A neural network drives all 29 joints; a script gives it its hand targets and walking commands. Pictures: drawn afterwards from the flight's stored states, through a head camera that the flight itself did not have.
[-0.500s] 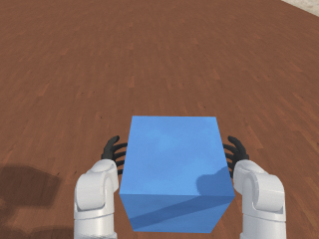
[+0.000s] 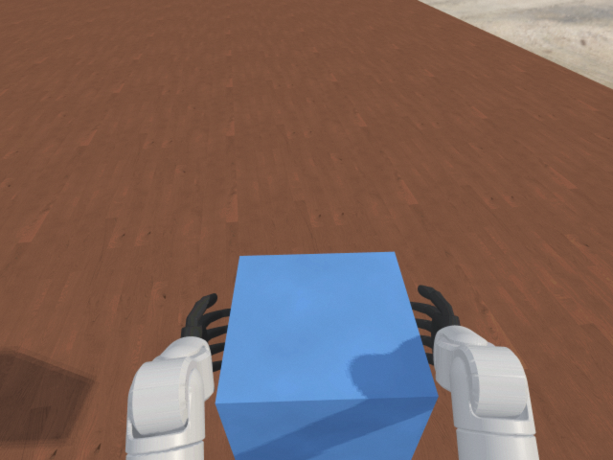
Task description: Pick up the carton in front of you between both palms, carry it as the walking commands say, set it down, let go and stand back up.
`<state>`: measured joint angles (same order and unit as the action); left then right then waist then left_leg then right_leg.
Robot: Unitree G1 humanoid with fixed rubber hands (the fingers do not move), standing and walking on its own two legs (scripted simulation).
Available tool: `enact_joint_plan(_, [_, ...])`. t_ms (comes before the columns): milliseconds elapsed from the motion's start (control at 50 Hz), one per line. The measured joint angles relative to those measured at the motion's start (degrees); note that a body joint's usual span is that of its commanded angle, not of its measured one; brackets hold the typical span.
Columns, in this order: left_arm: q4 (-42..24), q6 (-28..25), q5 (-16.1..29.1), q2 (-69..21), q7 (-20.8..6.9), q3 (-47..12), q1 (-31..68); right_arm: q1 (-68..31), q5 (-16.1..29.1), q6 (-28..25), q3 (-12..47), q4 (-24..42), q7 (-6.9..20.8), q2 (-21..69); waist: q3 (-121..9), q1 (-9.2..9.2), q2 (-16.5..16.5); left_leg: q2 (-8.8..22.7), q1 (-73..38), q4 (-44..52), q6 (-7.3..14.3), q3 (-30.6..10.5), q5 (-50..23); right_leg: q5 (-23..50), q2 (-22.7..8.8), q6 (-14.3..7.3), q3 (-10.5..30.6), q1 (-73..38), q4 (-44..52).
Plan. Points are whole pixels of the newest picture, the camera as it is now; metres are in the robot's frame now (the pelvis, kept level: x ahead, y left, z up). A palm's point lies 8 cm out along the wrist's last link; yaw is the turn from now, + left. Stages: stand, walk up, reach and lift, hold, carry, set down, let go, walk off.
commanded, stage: carry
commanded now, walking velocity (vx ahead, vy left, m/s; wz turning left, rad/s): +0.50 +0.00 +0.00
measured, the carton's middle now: (320, 371) +0.27 +0.01 +0.00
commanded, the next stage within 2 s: none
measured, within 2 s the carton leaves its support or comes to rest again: neither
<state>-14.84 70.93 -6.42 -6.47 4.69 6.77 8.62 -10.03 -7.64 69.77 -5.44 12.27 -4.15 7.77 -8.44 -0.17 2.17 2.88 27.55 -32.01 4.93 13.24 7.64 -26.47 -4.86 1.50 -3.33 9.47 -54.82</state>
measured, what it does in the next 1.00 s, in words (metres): walks ahead: right foot, then left foot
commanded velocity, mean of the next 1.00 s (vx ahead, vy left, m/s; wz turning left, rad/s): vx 0.32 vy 0.00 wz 0.00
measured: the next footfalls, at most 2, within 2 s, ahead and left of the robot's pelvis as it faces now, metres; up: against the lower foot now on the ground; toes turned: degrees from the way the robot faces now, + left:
right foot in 0.46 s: +0.46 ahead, -0.12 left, +0.00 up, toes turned -10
left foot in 0.90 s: +0.74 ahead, +0.08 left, +0.00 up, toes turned -9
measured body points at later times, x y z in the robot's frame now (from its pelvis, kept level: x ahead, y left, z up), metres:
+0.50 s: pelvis +0.32 -0.03 +0.00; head +0.29 -0.05 +0.45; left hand +0.58 +0.13 +0.10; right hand +0.60 -0.17 +0.09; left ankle +0.12 +0.08 -0.69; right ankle +0.42 -0.12 -0.72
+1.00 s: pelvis +0.60 +0.00 +0.01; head +0.61 +0.01 +0.46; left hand +0.88 +0.16 +0.08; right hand +0.89 -0.14 +0.09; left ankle +0.70 +0.08 -0.72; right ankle +0.46 -0.12 -0.69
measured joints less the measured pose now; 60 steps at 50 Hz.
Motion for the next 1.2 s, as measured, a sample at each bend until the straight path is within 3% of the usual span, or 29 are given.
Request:
enact_joint_plan(40, [0.4,-0.2,-0.4,-0.8,0.0,0.2,-0.5,1.1,0.2,-0.3,-0.1,-0.1,0.0,-0.1,1.5,-0.19,-0.6,0.1,-3.0,3.1,-0.3,0.2,0.1,3.5,0.8,-1.4,0.7,8.7,-10.0])
enact_joint_plan(80, [0.1,-0.9,-0.8,-1.2,0.0,-0.6,-1.3,2.6,0.7,-1.1,-0.2,0.9,0.0,-0.3,2.4,-0.48,-0.8,-0.2,-6.2,6.8,-0.4,0.1,0.1,7.7,0.2,-2.0,0.2,15.3,-11.2])
enact_joint_plan(260, [-4.1,-3.1,-0.7,-0.8,0.0,-3.1,-4.1,5.7,1.7,-3.1,0.7,5.6,0.0,-0.5,0.7,-0.83,-1.8,-1.4,-20.2,18.5,-2.0,-1.3,2.9,20.0,-2.5,-0.1,-2.5,26.3,11.6])
enact_joint_plan(400, [-8.1,-0.9,-0.1,-0.8,0.1,-2.0,-3.1,3.4,1.3,-0.5,1.3,8.7,-0.1,-0.4,-1.0,-0.2,-1.8,-1.1,-30.6,19.8,-5.4,-2.0,10.8,24.0,-0.8,-1.4,-6.2,22.4,24.4])
enact_joint_plan(440, [-8.0,-0.1,0.0,-0.9,0.1,-1.5,-2.0,2.4,1.0,0.6,1.0,8.9,-0.1,-0.3,-1.1,-0.29,-2.4,-0.2,-32.4,16.2,-6.8,-2.6,15.2,22.3,0.4,-2.2,-8.1,19.0,27.6])
enact_joint_plan(480, [-5.9,-0.2,0.0,-1.1,0.1,-1.5,-0.3,1.2,0.9,1.2,-0.1,8.3,-0.1,-0.6,-0.8,0.22,-4.3,2.7,-29.1,3.8,-7.3,-3.8,19.7,22.4,1.7,-5.0,-9.9,17.7,25.5])
enact_joint_plan(540, [-2.0,-0.2,-0.4,-1.3,0.1,-1.6,1.4,0.6,0.8,2.0,-1.5,6.4,-0.2,-0.9,1.2,1.04,-4.2,1.9,-15.0,-24.4,-5.7,-9.4,17.9,17.0,1.5,-6.3,-10.5,15.9,23.6])
enact_joint_plan(600, [-2.3,-0.4,0.0,-1.2,0.1,-1.1,0.2,0.9,0.4,1.7,-1.5,5.8,-0.2,0.1,3.0,1.02,-3.6,1.8,-3.9,-33.1,-4.4,-10.0,12.4,16.8,1.8,-5.5,-10.6,11.0,28.8])
enact_joint_plan(740, [-6.0,-2.2,0.8,-1.0,0.1,-0.9,-1.3,1.6,0.4,-0.1,0.6,8.4,-0.2,-0.2,4.2,1.11,-2.9,3.7,7.6,-17.0,-5.6,-8.2,2.3,15.0,2.4,-4.4,-9.3,-0.3,38.5])
enact_joint_plan(840, [-8.0,-1.9,0.8,-1.1,0.0,-1.4,-0.6,1.6,0.7,0.1,0.3,11.2,-0.3,-0.2,4.1,0.32,-3.0,1.7,6.0,-1.9,-5.6,-5.0,-5.7,9.8,2.2,-2.1,-9.0,-7.3,39.1])
enact_joint_plan(900, [-8.1,-1.2,0.4,-1.1,-0.1,-1.4,-0.3,1.2,0.8,0.7,0.0,11.1,-0.3,-0.2,3.8,0.3,-3.0,-0.1,0.0,7.5,-5.4,-1.8,-13.4,3.5,1.8,-0.3,-8.3,-9.9,33.7])
enact_joint_plan(960, [-6.1,-0.7,0.1,-1.2,-0.3,0.4,1.1,-0.4,0.6,0.0,0.1,7.4,-0.3,0.0,4.2,-0.04,0.0,-1.7,-2.4,6.1,-0.3,0.0,-4.2,-0.9,-0.6,1.1,-5.0,-4.6,17.7])
enact_joint_plan(1000, [-4.8,-0.6,-0.3,-1.3,-0.3,0.9,1.3,-1.0,0.7,-0.5,-0.3,5.1,-0.3,0.2,5.4,-0.02,0.5,-1.5,-3.3,6.1,0.4,0.2,-3.1,-4.1,0.6,1.0,-1.9,0.7,9.9])
enact_joint_plan(1080, [-4.3,-1.2,-0.6,-1.2,-0.3,0.0,0.5,0.2,1.0,-1.0,-0.4,5.0,-0.3,0.0,7.0,0.19,-0.2,-0.7,-6.6,9.6,-0.5,-0.2,-2.7,-3.7,1.8,0.1,-1.3,5.5,17.3])
enact_joint_plan(1120, [-4.9,-1.7,-0.6,-1.1,-0.3,-0.6,0.2,0.8,1.2,-1.5,-0.4,6.0,-0.3,-0.1,7.3,0.17,-0.4,-0.7,-7.8,10.0,-0.8,-0.4,-2.1,1.9,1.6,-0.2,-2.1,6.2,23.3])
enact_joint_plan(1160, [-5.7,-2.0,-0.5,-1.1,-0.2,-1.0,-0.2,1.5,1.4,-1.9,-0.2,7.0,-0.3,-0.2,6.8,0.06,0.0,-1.1,-8.9,9.0,-1.2,-0.6,-0.5,12.0,0.8,-0.1,-2.9,5.2,27.7])
enact_joint_plan(1200, [-6.2,-1.9,-0.5,-1.1,-0.1,-1.5,-0.9,2.2,1.6,-1.9,0.0,7.5,-0.3,-0.2,5.2,0.07,-0.4,-1.1,-9.6,7.6,-1.8,-0.8,1.5,12.4,0.7,-0.2,-3.2,3.6,28.2])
